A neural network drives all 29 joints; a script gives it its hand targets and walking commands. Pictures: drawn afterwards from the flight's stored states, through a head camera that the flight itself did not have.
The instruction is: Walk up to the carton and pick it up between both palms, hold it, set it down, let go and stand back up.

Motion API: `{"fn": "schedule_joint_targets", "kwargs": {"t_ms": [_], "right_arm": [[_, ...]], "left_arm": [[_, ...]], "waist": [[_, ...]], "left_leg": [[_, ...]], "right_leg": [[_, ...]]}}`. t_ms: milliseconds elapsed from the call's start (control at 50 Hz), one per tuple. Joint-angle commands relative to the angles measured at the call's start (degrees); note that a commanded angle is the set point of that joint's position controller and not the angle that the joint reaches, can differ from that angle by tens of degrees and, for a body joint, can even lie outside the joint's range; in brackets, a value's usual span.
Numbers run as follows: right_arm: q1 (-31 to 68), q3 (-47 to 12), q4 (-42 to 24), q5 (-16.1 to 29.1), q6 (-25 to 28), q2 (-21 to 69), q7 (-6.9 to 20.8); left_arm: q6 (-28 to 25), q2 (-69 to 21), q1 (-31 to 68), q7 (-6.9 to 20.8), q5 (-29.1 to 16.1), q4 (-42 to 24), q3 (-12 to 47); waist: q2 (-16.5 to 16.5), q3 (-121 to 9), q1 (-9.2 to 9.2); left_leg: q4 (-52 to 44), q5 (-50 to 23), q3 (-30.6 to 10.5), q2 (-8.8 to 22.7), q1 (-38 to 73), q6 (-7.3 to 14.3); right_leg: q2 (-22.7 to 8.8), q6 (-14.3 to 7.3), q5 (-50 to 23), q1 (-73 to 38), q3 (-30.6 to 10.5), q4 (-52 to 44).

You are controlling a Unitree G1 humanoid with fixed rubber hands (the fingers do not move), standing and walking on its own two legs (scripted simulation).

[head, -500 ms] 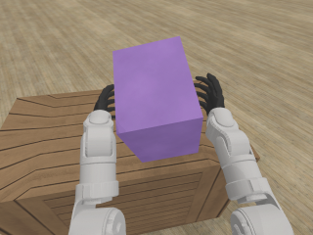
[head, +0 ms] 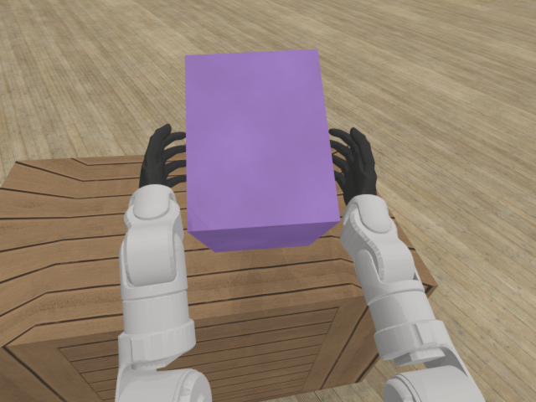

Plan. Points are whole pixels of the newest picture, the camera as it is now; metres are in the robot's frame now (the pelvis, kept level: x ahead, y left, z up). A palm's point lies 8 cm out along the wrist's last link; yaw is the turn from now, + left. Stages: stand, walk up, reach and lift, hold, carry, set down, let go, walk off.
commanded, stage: hold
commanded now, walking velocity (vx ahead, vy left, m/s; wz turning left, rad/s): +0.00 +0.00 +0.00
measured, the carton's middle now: (257, 167) +0.45 +0.00 +0.15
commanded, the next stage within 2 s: none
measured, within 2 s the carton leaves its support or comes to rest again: neither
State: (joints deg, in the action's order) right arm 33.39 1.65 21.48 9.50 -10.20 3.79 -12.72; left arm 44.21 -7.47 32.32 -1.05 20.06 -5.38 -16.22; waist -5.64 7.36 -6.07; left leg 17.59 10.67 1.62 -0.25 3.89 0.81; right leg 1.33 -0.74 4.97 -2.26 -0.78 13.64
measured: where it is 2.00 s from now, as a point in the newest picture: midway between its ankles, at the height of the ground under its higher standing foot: outside the picture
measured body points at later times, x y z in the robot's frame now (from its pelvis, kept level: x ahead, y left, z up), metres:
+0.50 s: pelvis +0.00 +0.00 +0.00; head -0.06 -0.01 +0.45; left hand +0.36 +0.12 +0.28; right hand +0.37 -0.14 +0.21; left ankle +0.00 +0.10 -0.75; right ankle +0.04 -0.12 -0.75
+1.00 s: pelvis +0.01 +0.00 +0.00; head -0.08 +0.01 +0.44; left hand +0.34 +0.13 +0.27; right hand +0.36 -0.14 +0.22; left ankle +0.00 +0.10 -0.75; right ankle +0.04 -0.12 -0.75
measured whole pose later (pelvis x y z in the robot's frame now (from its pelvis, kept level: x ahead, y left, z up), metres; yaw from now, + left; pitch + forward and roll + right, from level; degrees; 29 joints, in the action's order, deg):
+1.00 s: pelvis +0.01 +0.00 +0.00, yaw +1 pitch -14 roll -1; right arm 36.0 2.3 23.6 8.8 -17.7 0.9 -12.4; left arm 46.4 -8.6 36.3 3.5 29.2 -3.4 -14.1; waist -0.5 2.4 -5.3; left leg 17.6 12.2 1.4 -0.5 8.4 1.3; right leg 1.0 0.3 6.8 -7.0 -0.4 13.5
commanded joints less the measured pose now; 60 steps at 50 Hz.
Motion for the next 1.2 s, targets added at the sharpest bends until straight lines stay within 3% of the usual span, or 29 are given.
{"fn": "schedule_joint_targets", "kwargs": {"t_ms": [0, 40, 100, 120, 180, 240, 280, 300, 340, 380, 420, 440, 460, 540, 600, 640, 700, 740, 760, 800, 860, 880, 920, 960, 1000, 1040, 1120, 1160, 1180], "right_arm": [[29.0, -17.4, -3.3, -0.7, 1.1, 13.5, 7.5], [24.8, -14.7, -1.0, -2.8, -3.7, 12.5, 6.4], [32.6, -10.6, -0.7, -2.2, -10.8, 11.4, 5.3], [36.3, -9.1, 0.3, -2.8, -12.2, 11.8, 5.6], [43.3, -12.5, -6.1, -0.7, -10.3, 21.0, 6.6], [48.5, -17.2, -10.3, 2.6, -3.2, 31.3, 9.0], [50.9, -21.7, -16.0, 4.7, 1.1, 31.9, 11.2], [51.5, -24.6, -18.1, 5.5, 2.4, 32.4, 11.7], [48.7, -27.7, -21.2, 5.7, 4.4, 29.8, 11.1], [42.0, -23.6, -12.3, 1.9, 3.1, 23.3, 9.5], [37.0, -17.2, -4.6, -2.4, -0.2, 17.4, 8.0], [36.2, -16.5, -1.5, -2.5, -2.0, 17.6, 7.6], [33.2, -16.6, -2.3, -2.3, -4.1, 18.0, 7.2], [37.8, -16.1, -7.7, -0.1, -10.5, 19.1, 4.8], [43.8, -18.5, -12.8, 1.6, -9.3, 25.1, 3.8], [46.5, -18.6, -14.9, 2.8, -5.5, 28.3, 4.8], [45.8, -25.7, -23.2, 7.9, -0.1, 27.5, 6.6], [48.0, -25.3, -23.2, 8.1, 3.1, 24.2, 7.8], [45.7, -24.3, -22.3, 7.2, 4.2, 22.6, 7.9], [39.8, -18.9, -14.2, 3.4, 3.3, 15.7, 7.5], [32.4, -15.6, -6.2, -0.6, -2.8, 12.4, 6.2], [32.3, -16.8, -6.5, -0.2, -4.4, 14.1, 5.7], [34.2, -14.5, -7.7, -0.4, -8.1, 13.9, 4.8], [37.4, -13.0, -7.1, -0.3, -10.1, 15.5, 5.1], [40.5, -15.2, -12.0, 0.7, -9.2, 21.1, 5.3], [46.6, -17.3, -13.9, 2.0, -6.6, 26.1, 5.9], [54.3, -21.3, -17.6, 4.2, 0.7, 29.5, 9.7], [53.9, -20.9, -17.0, 3.0, 2.8, 26.6, 10.5], [51.4, -22.3, -17.6, 2.9, 3.4, 26.6, 10.5]], "left_arm": [[-2.5, -25.3, 23.0, 6.4, -4.1, 2.0, 30.3], [3.0, -20.2, 14.6, 12.8, 4.0, 12.1, 18.8], [5.6, -16.7, 24.3, 21.0, 4.8, 19.2, 14.1], [5.6, -15.1, 27.8, 22.3, 4.9, 21.9, 11.1], [1.7, -18.5, 36.2, 21.0, 1.4, 14.0, 11.1], [-6.3, -26.2, 50.1, 13.9, -6.3, -0.9, 21.3], [-11.9, -31.8, 57.7, 8.2, -13.7, -13.6, 32.6], [-13.8, -33.3, 58.9, 5.9, -14.9, -16.9, 34.8], [-14.2, -34.5, 51.1, 2.8, -15.5, -16.4, 38.5], [-10.0, -28.0, 37.7, 3.9, -8.7, -2.3, 30.4], [-2.9, -20.7, 23.9, 8.6, 0.9, 14.1, 17.5], [-0.3, -18.1, 20.2, 11.5, 4.2, 19.0, 12.9], [1.4, -16.5, 17.9, 14.5, 6.5, 21.4, 10.0], [2.9, -13.7, 25.2, 21.6, 4.2, 21.6, 8.6], [0.5, -16.8, 32.9, 20.6, 0.1, 13.7, 10.0], [-3.0, -23.5, 40.0, 16.7, -5.4, 3.1, 18.4], [-7.8, -34.2, 46.6, 9.6, -14.3, -17.4, 38.5], [-9.1, -35.9, 48.6, 5.8, -15.7, -18.0, 42.8], [-8.1, -35.6, 43.2, 4.9, -14.8, -15.2, 42.5], [-4.1, -31.1, 31.3, 5.6, -8.7, -4.6, 36.5], [3.8, -22.4, 15.6, 12.4, 4.2, 12.6, 20.5], [5.6, -19.8, 14.2, 15.2, 7.0, 13.9, 17.1], [6.0, -18.9, 21.4, 19.6, 5.1, 14.5, 15.4], [5.5, -17.8, 27.5, 21.4, 4.6, 16.3, 12.1], [3.3, -18.2, 30.6, 20.9, 1.9, 11.5, 11.8], [0.2, -19.7, 36.2, 18.1, -0.9, 6.7, 13.2], [-6.9, -28.3, 48.9, 9.8, -8.3, -6.4, 25.9], [-9.1, -30.4, 49.9, 6.9, -10.7, -7.9, 30.0], [-9.2, -30.5, 46.3, 6.0, -10.1, -8.1, 30.3]], "waist": [[15.3, -18.5, -3.35], [2.5, 2.4, -3.42], [-4.3, 6.8, -3.47], [-6.0, 8.3, -1.42], [-1.2, -2.3, 2.56], [8.4, -22.4, 2.29], [15.2, -41.4, 0.30], [16.3, -48.9, 1.37], [18.0, -56.1, 1.39], [14.2, -42.3, 1.86], [4.8, -19.2, 0.56], [-1.1, -9.0, 1.63], [-6.3, -4.0, 1.59], [-12.9, -3.7, 2.20], [-5.9, -11.3, 2.63], [4.9, -20.7, 0.29], [20.0, -44.6, -2.83], [25.5, -50.6, -1.55], [25.8, -48.1, -1.16], [23.2, -35.9, -2.59], [7.7, -5.4, -2.55], [2.4, -0.9, -0.86], [-1.9, 0.1, -2.72], [-5.1, 1.2, -1.06], [-4.7, -5.4, 1.22], [-0.2, -13.5, 3.58], [11.4, -32.6, 3.03], [13.9, -39.0, 1.14], [13.9, -40.8, 1.95]], "left_leg": [[1.9, -30.5, -1.5, 3.5, 8.1, -7.3], [-6.4, -7.3, 1.8, 0.1, -1.0, -0.2], [-9.3, 3.8, 2.5, 0.0, -2.6, 2.8], [-10.2, 8.1, 3.0, 0.5, -5.8, 3.7], [-10.0, 5.8, 3.0, 0.7, -10.3, 2.7], [-6.8, -1.6, 1.7, 0.5, -9.1, -0.7], [-1.9, -13.6, -0.7, 1.9, 1.0, -4.9], [0.7, -20.5, -1.1, 1.6, 6.3, -6.0], [4.8, -35.7, -1.7, 1.7, 16.3, -7.8], [3.6, -32.6, -0.8, 1.6, 14.3, -6.1], [-2.8, -14.4, 0.8, 0.4, 4.8, -0.8], [-5.8, -6.7, 1.8, -0.7, -1.2, 2.6], [-5.8, -5.3, 1.9, -1.8, -1.1, 4.5], [-4.4, -5.0, 3.0, -1.7, 1.5, 5.9], [-3.9, -6.8, 3.0, -1.8, -0.8, 3.9], [-3.5, -10.7, 2.0, -1.2, -3.3, 0.0], [5.2, -37.2, -1.5, 1.0, 13.1, -8.5], [9.1, -47.5, -3.0, 3.1, 17.9, -11.9], [9.6, -50.8, -2.9, 3.8, 18.2, -12.1], [6.9, -43.9, -2.3, 3.8, 15.5, -10.9], [-3.0, -15.5, 0.9, 0.4, 2.2, -2.5], [-5.2, -10.3, 2.0, -0.7, -0.8, 0.3], [-6.5, -4.4, 2.0, -0.8, 0.2, 1.9], [-7.5, -0.3, 2.8, -0.7, -2.7, 2.9], [-6.4, -3.7, 3.3, -0.9, -2.9, 2.8], [-6.0, -5.2, 3.4, -1.3, -5.4, 1.9], [-3.3, -9.4, 0.9, 0.6, -2.9, -2.7], [-1.8, -12.9, 0.1, 1.3, 2.9, -4.6], [-0.3, -18.5, -0.1, 1.3, 5.9, -4.9]], "right_leg": [[1.7, -3.0, -4.5, -5.9, 5.5, -5.0], [0.7, 0.2, -2.4, -11.9, 5.7, -2.9], [-0.8, 0.8, 10.9, -7.8, 3.9, -4.9], [-1.1, 0.7, 16.6, -6.2, 3.8, -5.4], [0.1, 1.0, 12.1, -8.4, 5.1, -2.0], [1.5, 0.9, 2.7, -9.5, 7.1, 2.5], [2.6, -0.1, -3.5, -5.1, 7.8, 5.1], [2.7, -0.4, -6.2, -4.1, 7.8, 5.4], [3.2, -1.0, -14.4, -3.3, 7.7, 5.0], [2.5, -1.2, -11.6, -3.4, 6.6, 1.2], [1.4, 0.4, -4.7, -8.1, 6.7, -0.6], [0.9, 1.4, -0.6, -10.7, 6.3, -1.8], [-0.4, 2.3, 1.7, -10.2, 5.8, -3.1], [-2.0, 3.2, 9.9, -4.8, 3.3, -6.4], [-1.3, 3.2, 2.4, -7.3, 4.2, -3.6], [0.8, 1.8, -6.1, -10.9, 6.1, 0.3], [3.8, -0.6, -17.7, -7.2, 7.9, 4.9], [4.6, -2.7, -14.2, -2.6, 8.0, 3.2], [4.4, -3.7, -14.2, -2.8, 7.5, 0.9], [3.4, -4.0, -10.7, -4.8, 6.7, -2.0], [1.9, -0.8, -5.0, -13.4, 6.5, -1.7], [1.3, 0.5, -5.4, -16.9, 6.1, -1.8], [0.1, 1.5, 0.7, -12.9, 5.4, -2.9], [-0.4, 1.2, 8.7, -8.8, 5.0, -3.8], [-0.4, 1.6, 5.7, -9.7, 5.3, -3.1], [0.4, 1.6, 1.6, -11.4, 6.0, -1.0], [1.8, 0.3, -0.7, -7.4, 7.5, 3.6], [2.4, -0.4, -2.0, -4.4, 8.5, 4.0], [2.5, -0.5, -5.4, -5.0, 8.5, 4.2]]}}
